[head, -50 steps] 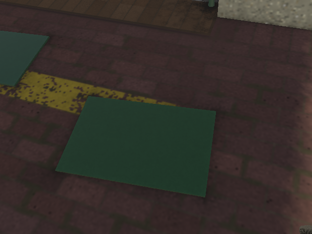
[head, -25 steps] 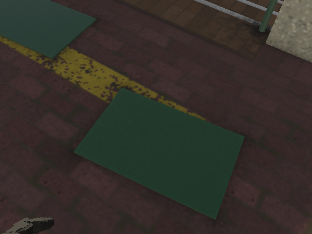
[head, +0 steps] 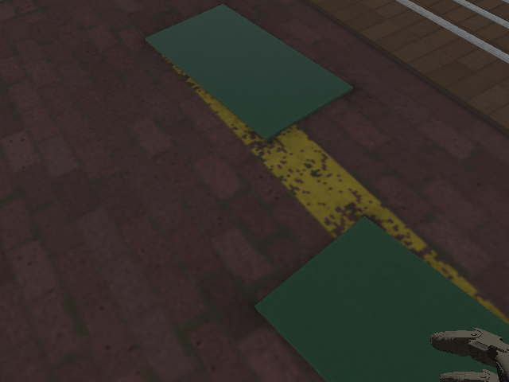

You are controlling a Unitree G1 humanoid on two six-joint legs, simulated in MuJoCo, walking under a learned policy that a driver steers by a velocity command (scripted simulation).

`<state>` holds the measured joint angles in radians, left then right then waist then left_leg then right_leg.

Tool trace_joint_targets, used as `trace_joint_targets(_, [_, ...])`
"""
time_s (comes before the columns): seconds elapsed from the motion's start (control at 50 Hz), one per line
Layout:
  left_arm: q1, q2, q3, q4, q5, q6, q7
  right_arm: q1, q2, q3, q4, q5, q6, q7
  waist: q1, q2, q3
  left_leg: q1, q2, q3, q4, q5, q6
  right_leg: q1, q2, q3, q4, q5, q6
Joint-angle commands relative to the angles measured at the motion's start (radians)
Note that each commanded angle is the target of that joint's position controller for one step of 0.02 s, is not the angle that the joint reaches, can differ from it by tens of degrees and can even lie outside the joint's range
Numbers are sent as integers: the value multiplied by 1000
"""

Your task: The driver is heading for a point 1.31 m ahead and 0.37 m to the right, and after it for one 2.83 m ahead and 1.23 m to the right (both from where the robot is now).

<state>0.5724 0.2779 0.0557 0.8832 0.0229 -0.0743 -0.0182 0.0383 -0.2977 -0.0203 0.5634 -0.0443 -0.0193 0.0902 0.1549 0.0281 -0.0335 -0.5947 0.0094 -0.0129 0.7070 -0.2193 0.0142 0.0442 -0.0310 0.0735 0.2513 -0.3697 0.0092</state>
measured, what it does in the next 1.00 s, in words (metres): walks ahead, turning right: left foot, then right foot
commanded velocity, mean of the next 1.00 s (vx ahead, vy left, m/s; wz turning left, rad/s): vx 0.97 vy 0.00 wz -0.48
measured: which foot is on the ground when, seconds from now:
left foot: up 0.00-0.04, down 0.06-0.52, up 0.54-0.94, down 0.96-1.00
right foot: down 0.00-0.06, up 0.08-0.50, down 0.52-0.98, up 1.00-1.00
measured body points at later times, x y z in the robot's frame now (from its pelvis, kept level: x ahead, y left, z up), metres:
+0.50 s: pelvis +0.38 -0.04 -0.03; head +0.41 -0.05 +0.41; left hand +0.70 +0.09 -0.10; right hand +0.22 -0.26 -0.17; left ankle +0.15 +0.14 -0.70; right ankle +0.52 -0.12 -0.72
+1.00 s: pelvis +0.83 -0.23 -0.02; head +0.86 -0.24 +0.43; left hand +0.98 +0.03 -0.15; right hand +0.84 -0.53 -0.12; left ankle +0.99 -0.25 -0.73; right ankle +0.54 -0.13 -0.65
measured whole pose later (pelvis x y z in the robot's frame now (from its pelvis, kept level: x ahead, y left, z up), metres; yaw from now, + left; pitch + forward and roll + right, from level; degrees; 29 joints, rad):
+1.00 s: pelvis +0.83 -0.23 -0.02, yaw -29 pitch +1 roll +1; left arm 0.40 0.34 0.05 0.89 0.05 -0.08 0.02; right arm 0.15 -0.29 -0.01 0.72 -0.02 -0.06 0.03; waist 0.01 -0.02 0.05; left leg -0.54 -0.08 0.10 0.58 0.03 0.16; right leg 0.13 0.10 -0.02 0.77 -0.34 -0.06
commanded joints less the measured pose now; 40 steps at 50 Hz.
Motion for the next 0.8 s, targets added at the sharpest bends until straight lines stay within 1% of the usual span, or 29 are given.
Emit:
trace_joint_targets(0.02, [-122, 218, 44, -61, -13, -15, 1, 24, -97, -34, -58, 9, -31, -29, -164, -175, 69, 383, -80, 74, -138, -30, 26, -257, -168, 147, 33, 653, -165])
trace_joint_targets(0.04, [-140, 221, 44, -59, -22, -20, -1, 207, -133, -54, 3, 2, -37, -54, -262, -113, -35, 628, -86, 67, -171, -4, 39, -318, -110, 82, 271, 788, -147])
trace_joint_targets(0.06, [-170, 192, 35, -79, -27, -30, -6, 387, -199, -78, 33, -21, -47, -81, -360, -48, -158, 904, 75, -76, -179, -152, 62, -531, -40, 55, 573, 586, -127])
trace_joint_targets(0.08, [-144, 27, -1, -135, -39, -35, -2, 497, -292, -93, 42, -48, -55, -96, -343, 227, -308, 1078, 410, -532, -328, -626, 95, -771, 57, 9, 928, -144, -108])
trace_joint_targets(0.1, [-181, 99, 13, -146, -39, -20, 3, 432, -265, -87, 31, -30, -48, -98, -324, 152, -266, 891, 446, -787, -482, -755, 116, -825, 61, 57, 1056, -52, -124])
trace_joint_targets(0.12, [-235, 114, 21, -151, -26, -5, -1, 331, -186, -67, 42, -21, -43, -98, -262, 91, -99, 769, 397, -619, -458, -643, 105, -859, -1, 37, 1077, 41, -126])
trace_joint_targets(0.14, [-238, 96, 15, -137, -16, 2, -14, 293, -129, -55, 51, -13, -47, -93, -232, 65, -26, 666, 348, -465, -472, -471, 102, -834, -41, 18, 1041, 98, -117])
trace_joint_targets(0.18, [-223, 65, 12, -110, 1, 30, -34, 269, -76, -39, 77, -2, -57, -96, -179, 92, 56, 547, 268, -263, -528, -283, 79, -795, -74, 3, 1016, 122, -91])
trace_joint_targets(0.2, [-239, 48, 8, -118, 3, 44, -42, 279, -66, -37, 95, 7, -67, -95, -167, 113, 80, 524, 269, -204, -545, -216, 77, -805, -86, -1, 1013, 130, -85])
trace_joint_targets(0.24, [-320, 32, 2, -147, 6, 62, -55, 316, -43, -34, 135, 21, -84, -88, -161, 80, 132, 529, 260, -94, -575, -60, 73, -881, -95, -10, 1027, 182, -83])
trace_joint_targets(0.3, [-433, 23, -11, -201, 5, 65, -68, 337, -29, -30, 177, 17, -101, -85, -142, 62, 174, 527, 239, 83, -600, 168, 60, -937, -92, -38, 978, 287, -88])
trace_joint_targets(0.38, [-602, 30, -35, -274, 3, 63, -88, 363, -59, -31, 228, 15, -101, -101, -146, -5, 223, 524, 184, 273, -635, 522, 14, -814, -43, -201, 683, 353, -138])
trace_joint_targets(0.42, [-615, 34, -41, -284, -5, 65, -88, 396, -125, -40, 242, 13, -98, -112, -134, 20, 170, 576, 199, 308, -542, 1076, 4, -637, 53, -301, 599, 328, -182])
trace_joint_targets(0.44, [-555, 55, -36, -269, -9, 67, -82, 395, -165, -49, 241, 10, -89, -121, -91, 56, 115, 631, 216, 309, -437, 1290, -5, -565, 88, -311, 586, 289, -200])
trace_joint_targets(0.46, [-429, 90, -23, -237, -13, 67, -72, 368, -202, -58, 233, 4, -73, -130, -18, 87, 34, 654, 238, 300, -265, 1423, -5, -439, 120, -300, 586, 230, -220])
trace_joint_targets(0.48, [-231, 139, 0, -183, -13, 67, -58, 314, -235, -68, 214, -1, -56, -133, 80, 109, -66, 612, 261, 275, -26, 1465, 9, -238, 144, -260, 586, 159, -247])
trace_joint_targets(0.5, [-19, 198, 34, -113, -9, 60, -38, 271, -235, -68, 192, -2, -43, -124, 161, 72, -156, 470, 242, 251, 295, 1244, 22, 41, 154, -173, 467, 136, -279])
trace_joint_targets(0.52, [-64, 262, 75, -107, -38, 75, -11, 247, -160, -57, 187, 0, -47, -102, 100, -158, -108, 190, 32, 243, 706, 179, -6, 196, 74, 8, 365, 67, -297])
trace_joint_targets(0.54, [-191, 385, 86, -164, 12, 88, -10, 347, -77, -26, 66, 17, -72, -90, -84, -314, -204, -211, -66, 93, 1023, -260, -55, 408, -189, 597, 223, 98, -488])
trace_joint_targets(0.56, [-154, 349, 92, -187, 2, 92, 0, 244, -136, -26, 40, 9, -99, -91, -5, -91, -268, -286, -28, -78, 1004, -169, -37, 398, -218, 748, 69, -77, -510])
trace_joint_targets(0.58, [-163, 296, 81, -155, -1, 83, 13, 214, -127, -18, 34, 13, -112, -90, -55, -14, -82, -297, 25, -86, 886, -135, -28, 216, -212, 709, -9, -101, -455])
trace_joint_targets(0.6, [-187, 246, 68, -136, -3, 67, 18, 195, -117, -12, 33, 4, -109, -92, -115, 65, 24, -233, 74, -82, 753, -122, -31, 37, -169, 612, -21, -14, -409])
trace_joint_targets(0.64, [-268, 199, 46, -149, -2, 33, 30, 250, -97, -1, 63, -32, -64, -91, -205, 74, 86, -88, 120, -72, 632, -143, -55, -205, -71, 413, -18, 122, -369])
trace_joint_targets(0.66, [-271, 171, 34, -150, -9, 16, 26, 258, -87, 2, 68, -37, -42, -88, -219, 65, 88, -43, 136, -58, 572, -156, -66, -288, -39, 360, -30, 139, -362])
trace_joint_targets(0.7, [-257, 152, 24, -134, -14, -12, 15, 185, -54, 17, 42, -31, -28, -73, -208, 41, 124, 2, 156, 5, 372, -51, -69, -396, 7, 243, -97, 194, -337])
trace_joint_targets(0.74, [-216, 149, 24, -116, -16, -31, 2, 62, -27, 30, 7, -4, -35, -60, -151, -4, 163, 12, 158, 42, 170, 170, -43, -388, 33, 151, -137, 348, -289])
trace_joint_targets(0.76, [-195, 152, 24, -110, -21, -39, -6, 37, -20, 33, 10, 9, -35, -56, -126, -3, 152, 27, 142, 63, 90, 278, -23, -347, 40, 108, -152, 412, -254])
trace_joint_targets(0.78, [-160, 151, 22, -100, -26, -50, -9, -11, -12, 37, -3, 21, -41, -51, -94, -28, 163, 55, 139, 83, 3, 368, 2, -329, 12, 104, -181, 487, -232])
trace_joint_targets(0.8, [-131, 151, 20, -83, -29, -57, -8, -49, -24, 32, -4, 29, -43, -47, -72, -15, 169, 58, 118, 102, -54, 432, 26, -260, -5, 82, -215, 556, -210])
